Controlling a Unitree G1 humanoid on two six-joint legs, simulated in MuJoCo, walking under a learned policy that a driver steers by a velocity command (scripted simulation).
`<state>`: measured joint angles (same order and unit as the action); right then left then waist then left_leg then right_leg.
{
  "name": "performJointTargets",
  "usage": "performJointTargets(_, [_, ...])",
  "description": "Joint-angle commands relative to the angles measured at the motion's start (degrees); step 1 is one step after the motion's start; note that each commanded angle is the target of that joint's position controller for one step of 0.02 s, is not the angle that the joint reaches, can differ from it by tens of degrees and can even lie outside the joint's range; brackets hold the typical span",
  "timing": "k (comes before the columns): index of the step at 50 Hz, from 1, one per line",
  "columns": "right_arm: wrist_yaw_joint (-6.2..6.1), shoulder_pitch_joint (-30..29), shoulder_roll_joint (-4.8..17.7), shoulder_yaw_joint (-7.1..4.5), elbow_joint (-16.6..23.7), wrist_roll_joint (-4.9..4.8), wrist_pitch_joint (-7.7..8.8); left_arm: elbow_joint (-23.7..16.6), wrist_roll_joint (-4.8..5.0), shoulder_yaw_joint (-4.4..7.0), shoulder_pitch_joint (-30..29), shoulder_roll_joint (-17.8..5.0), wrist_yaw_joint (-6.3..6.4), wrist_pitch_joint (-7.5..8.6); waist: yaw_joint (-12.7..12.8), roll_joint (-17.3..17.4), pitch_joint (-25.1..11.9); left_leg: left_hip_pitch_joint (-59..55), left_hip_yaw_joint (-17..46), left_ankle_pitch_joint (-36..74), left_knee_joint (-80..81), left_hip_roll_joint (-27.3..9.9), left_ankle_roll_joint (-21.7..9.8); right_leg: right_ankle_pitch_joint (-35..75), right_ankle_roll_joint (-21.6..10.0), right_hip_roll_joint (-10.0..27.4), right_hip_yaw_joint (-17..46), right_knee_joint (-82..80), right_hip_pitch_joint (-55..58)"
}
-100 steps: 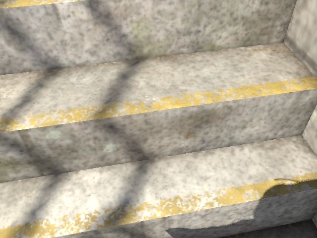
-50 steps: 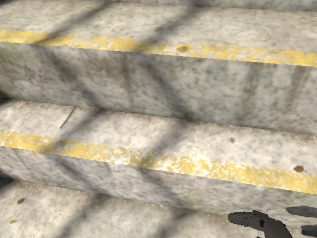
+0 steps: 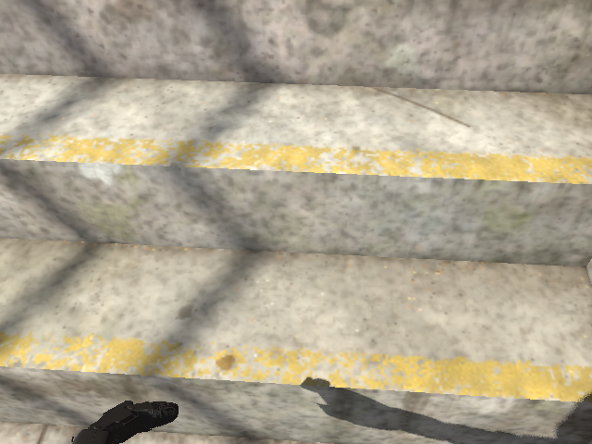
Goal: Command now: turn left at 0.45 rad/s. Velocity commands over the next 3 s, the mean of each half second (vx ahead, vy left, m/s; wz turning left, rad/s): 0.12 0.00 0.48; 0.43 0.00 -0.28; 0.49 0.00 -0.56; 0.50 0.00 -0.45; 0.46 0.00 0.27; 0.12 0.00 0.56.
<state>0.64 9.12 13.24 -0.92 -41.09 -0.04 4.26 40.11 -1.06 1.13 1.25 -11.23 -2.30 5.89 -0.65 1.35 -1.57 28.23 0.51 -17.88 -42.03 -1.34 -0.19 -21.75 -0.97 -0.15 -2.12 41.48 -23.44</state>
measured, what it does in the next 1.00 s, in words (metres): walks ahead: left foot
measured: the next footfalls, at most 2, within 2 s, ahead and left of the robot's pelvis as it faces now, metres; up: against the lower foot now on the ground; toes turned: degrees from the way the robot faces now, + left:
left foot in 0.66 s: +0.10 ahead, +0.21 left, +0.00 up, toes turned +15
right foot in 1.28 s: +0.08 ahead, +0.00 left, +0.00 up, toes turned -5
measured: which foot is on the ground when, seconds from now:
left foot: down 0.00-0.24, up 0.26-0.64, down 0.66-1.00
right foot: down 0.00-0.66, up 0.68-1.00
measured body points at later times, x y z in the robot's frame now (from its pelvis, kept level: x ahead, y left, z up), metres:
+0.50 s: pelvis +0.04 +0.03 +0.02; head +0.04 +0.02 +0.47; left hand -0.03 +0.22 -0.12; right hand +0.29 -0.13 -0.08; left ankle +0.03 +0.17 -0.55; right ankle +0.01 -0.10 -0.71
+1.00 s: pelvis +0.14 +0.13 +0.03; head +0.15 +0.14 +0.48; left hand +0.42 +0.29 -0.04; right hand -0.09 -0.04 -0.08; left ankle +0.06 +0.20 -0.71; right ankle +0.07 -0.01 -0.28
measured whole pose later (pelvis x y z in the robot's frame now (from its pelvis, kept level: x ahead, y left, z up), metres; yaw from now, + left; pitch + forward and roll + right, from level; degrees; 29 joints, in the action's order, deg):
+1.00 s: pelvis +0.14 +0.13 +0.03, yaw +2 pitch +15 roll +0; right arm 3.2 42.3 8.6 3.2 -69.7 6.1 2.6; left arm 42.1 -3.3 -1.8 -5.8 -10.3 -5.4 -0.7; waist -8.2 1.3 -15.4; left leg 20.2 -12.3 -15.0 -19.9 -1.2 -3.3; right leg -28.8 -12.8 -8.6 3.6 143.5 -66.8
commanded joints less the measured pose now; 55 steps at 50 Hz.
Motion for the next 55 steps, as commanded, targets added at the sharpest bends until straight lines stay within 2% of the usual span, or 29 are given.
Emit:
performJointTargets(1, [-0.45,-1.76,5.32,-1.82,6.83,0.40,0.66,-8.05,-0.31,2.76,-1.84,-5.55,1.30,-1.23,1.19,5.27,-10.16,-12.60,15.63,16.01,14.12,-7.26,-12.51,2.46,0.10,-0.95,-2.22,-0.09,-0.50])
performJointTargets(6, [-0.75,-3.54,6.68,-2.78,7.83,0.19,0.15,-11.38,-0.29,2.06,-0.73,-3.24,2.10,-0.20,0.60,6.30,-8.99,-19.48,26.27,14.04,16.99,-10.47,-15.59,-3.94,1.37,-1.19,3.28,7.65,-12.56])
performJointTargets(10, [-0.59,-12.02,4.98,-2.31,10.60,-0.45,-2.20,-9.64,-1.29,2.09,7.92,-2.36,0.70,0.82,5.11,2.67,-7.19,-4.98,20.15,9.48,15.15,-5.34,-13.00,6.83,-2.69,-0.02,2.89,-8.39,6.31])
performJointTargets(12, [0.08,-9.38,2.55,-1.41,9.89,0.47,-2.72,-9.16,-0.53,2.48,5.68,-6.76,0.76,0.59,2.05,-6.70,-6.68,8.25,10.88,1.32,5.72,1.83,-6.72,14.65,-12.74,7.92,15.67,-12.89,12.36])
performJointTargets(14, [0.50,-4.53,5.69,-1.88,5.95,2.28,-2.31,-7.71,-1.95,3.31,7.92,-9.48,1.86,0.16,5.26,-13.50,-4.85,23.51,7.29,-10.07,-31.58,4.64,0.00,3.91,-27.30,25.16,37.36,-24.60,15.34])
performJointTargets(16, [-0.42,-7.37,5.55,-2.48,5.14,1.30,-1.15,-3.99,-3.67,1.39,12.80,-6.49,2.82,0.92,5.34,-7.60,-2.09,36.26,10.87,-2.93,-54.14,3.30,-2.44,-9.97,-21.09,20.57,31.51,-26.13,16.76])
performJointTargets(17, [-1.06,-9.46,5.01,-2.04,5.16,0.68,-1.84,-1.37,-4.97,-0.78,15.79,-1.89,2.07,-0.80,7.26,-4.23,-3.80,41.65,11.51,1.56,-57.45,6.68,-4.36,-11.72,-19.09,17.51,27.20,-24.38,18.46])
performJointTargets(18, [-0.93,-11.07,3.76,-1.93,4.81,0.37,-1.64,0.60,-4.31,-2.20,18.06,1.20,1.50,-1.48,7.84,-0.99,-2.80,43.91,11.68,2.87,-54.37,6.64,-5.96,-8.51,-16.63,16.53,20.92,-23.93,19.89])
performJointTargets(20, [0.60,-9.75,2.26,-1.61,3.20,0.86,-1.44,3.65,-2.56,-2.54,19.86,0.78,1.00,-1.82,7.12,-4.07,-3.99,42.61,8.78,1.32,-53.12,4.87,-6.98,-6.08,-15.19,15.32,15.16,-25.30,19.28])
performJointTargets(24, [2.24,-10.66,0.87,-0.23,1.15,2.48,-1.68,7.91,-3.59,-1.61,20.51,-2.52,-0.01,-1.18,5.98,-6.73,-5.13,39.12,3.06,5.82,-47.29,-0.05,-7.34,-2.78,-16.07,16.01,12.47,-28.87,13.28])
performJointTargets(26, [2.98,-5.63,2.67,-0.36,-0.39,4.18,-2.82,3.35,-2.54,-0.77,5.61,-5.33,-1.21,-0.37,-0.94,-5.11,-5.46,6.46,-4.13,9.86,-33.05,-3.77,-7.16,5.80,-11.93,10.85,2.27,-33.33,-8.46])
performJointTargets(27, [3.85,-8.06,2.62,-0.21,-0.10,3.65,-3.55,4.21,-1.81,-0.49,5.26,-6.30,-1.78,0.00,-0.28,-5.67,-4.85,-1.88,-4.44,6.69,-27.12,-3.33,-5.19,6.64,-13.86,11.67,2.03,-33.73,-13.16])
performJointTargets(28, [2.77,-7.88,-0.70,0.45,3.52,0.01,-1.86,8.04,1.42,2.15,14.40,-6.71,3.61,2.29,0.03,-6.36,1.26,2.34,-4.72,-0.76,-7.17,-2.84,-4.06,9.93,-12.71,10.46,3.94,-31.13,-1.04])
performJointTargets(29, [1.94,-6.70,-1.63,0.70,1.79,-0.40,-1.07,11.12,0.18,2.27,21.27,-7.77,5.32,2.65,2.05,-7.25,0.86,-1.18,-7.81,-2.49,-1.91,-0.29,-3.99,15.59,-13.52,12.64,7.08,-28.44,3.64])
performJointTargets(30, [2.95,-4.17,0.40,0.98,-1.16,3.01,-2.77,9.65,-4.59,0.48,12.08,-9.20,-0.32,0.98,-0.72,-9.39,-3.28,-3.72,-6.00,9.68,-3.94,0.73,-3.92,23.27,-17.39,18.34,8.67,-29.56,5.18])
performJointTargets(31, [2.44,4.99,1.90,-0.41,-2.11,1.82,-3.35,7.86,-5.30,1.63,4.95,-10.86,-3.25,0.26,-6.12,-10.36,-3.51,-10.12,-1.26,16.36,3.98,-1.08,-4.91,34.50,-17.79,18.98,8.51,-22.00,5.88])
performJointTargets(32, [1.72,12.60,6.09,-2.79,-4.96,1.34,-3.19,8.61,-3.68,1.61,6.37,-8.09,-5.05,0.12,-8.70,-4.91,-7.59,-18.95,-2.82,15.70,18.98,1.24,-4.96,43.17,-16.16,12.54,2.98,-7.37,6.86])
performJointTargets(33, [1.32,18.78,9.56,-4.53,-7.77,4.40,-3.54,13.72,-3.94,0.90,16.42,-2.80,-7.31,-0.72,-6.93,-0.27,-10.05,-32.90,-0.01,28.77,17.92,-2.83,-9.15,39.74,-13.80,8.39,0.14,9.11,-4.80])
performJointTargets(34, [0.82,27.64,18.64,-6.81,-10.39,4.45,-3.00,15.04,-4.62,-1.42,31.42,6.00,-8.83,-0.73,-0.25,13.61,-18.30,-47.60,17.07,67.58,13.78,-17.26,-24.41,6.76,-8.81,-0.24,0.50,29.50,-21.05])
performJointTargets(35, [1.77,32.60,15.81,-6.59,-11.50,4.86,-2.91,16.37,-3.97,-0.67,31.75,2.47,-8.87,-0.78,-6.02,16.33,-15.55,-44.39,34.91,33.28,22.36,-23.96,-27.72,1.20,-7.34,-4.46,11.72,61.43,-34.81])
performJointTargets(37, [3.30,22.13,3.52,-2.77,-16.46,5.68,-3.45,12.90,-0.52,-0.49,13.59,4.15,-6.75,-0.70,-3.93,9.19,1.12,-26.52,26.71,-6.86,23.42,-21.37,-18.68,7.28,-15.50,-4.01,12.26,104.66,-63.94])
performJointTargets(39, [4.16,15.20,-5.79,1.64,-17.93,5.02,-3.43,7.46,0.76,-1.51,9.70,5.05,-5.18,-2.31,0.83,-1.30,-2.92,-20.33,16.98,7.13,23.59,-20.20,-14.21,15.00,-19.98,-1.78,13.96,105.90,-64.47])
performJointTargets(40, [3.73,13.31,-5.80,2.34,-18.89,4.95,-3.10,5.88,1.22,-2.61,9.69,7.05,-5.29,-3.17,3.45,-1.27,-3.47,-17.98,11.65,11.25,23.84,-18.26,-12.09,14.89,-20.05,-0.95,13.57,106.40,-64.86])
performJointTargets(42, [1.69,28.38,-3.93,3.41,-21.70,5.02,-2.04,2.22,-0.70,-2.62,0.17,2.15,-4.29,-4.35,-4.19,1.07,-14.14,-41.28,10.45,35.92,18.04,-15.41,-12.55,8.79,-15.06,-3.73,9.98,106.98,-72.82])
performJointTargets(44, [0.82,38.28,-0.19,3.54,-25.08,6.65,-1.54,-0.44,-2.28,-2.64,-6.57,0.46,-2.86,-4.58,-6.26,3.66,-18.49,-58.60,12.38,64.12,13.86,-17.53,-16.01,-2.28,-10.43,-6.43,8.75,106.61,-80.96])
performJointTargets(46, [2.41,38.64,0.79,3.48,-27.12,5.71,-1.50,-0.41,-1.59,-3.32,-5.07,1.54,-2.87,-5.31,-4.45,2.62,-17.57,-56.62,13.40,58.14,18.16,-21.68,-19.79,-5.82,-10.05,-4.34,9.97,104.18,-79.74])
performJointTargets(50, [2.81,42.07,-0.85,4.12,-30.54,6.42,-0.84,-2.71,-2.58,-3.92,-7.61,2.30,-3.27,-6.76,-3.53,1.69,-14.58,-60.05,9.53,48.13,19.75,-20.28,-17.08,-10.14,-12.53,-2.61,9.91,99.38,-83.15])
performJointTargets(53, [3.79,29.74,0.13,3.63,-26.58,5.59,-0.52,-3.23,-2.47,-3.65,-4.62,-0.26,-3.51,-8.14,2.63,-0.76,-13.52,-48.64,2.64,57.26,23.69,-19.79,-16.90,-10.65,-13.19,0.50,6.93,75.37,-66.83])
performJointTargets(55, [4.78,6.83,6.57,2.37,-16.20,4.27,0.30,-0.43,-1.73,-2.37,0.44,-4.44,-4.25,-11.17,9.75,1.42,-16.33,-14.14,-7.80,83.56,31.70,-14.80,-21.23,-2.70,-10.10,0.40,-2.66,36.76,-19.50])
Over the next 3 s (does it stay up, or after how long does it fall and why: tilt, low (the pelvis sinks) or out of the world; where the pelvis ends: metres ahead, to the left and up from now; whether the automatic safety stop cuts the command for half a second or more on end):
stays up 0.36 -0.07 0.36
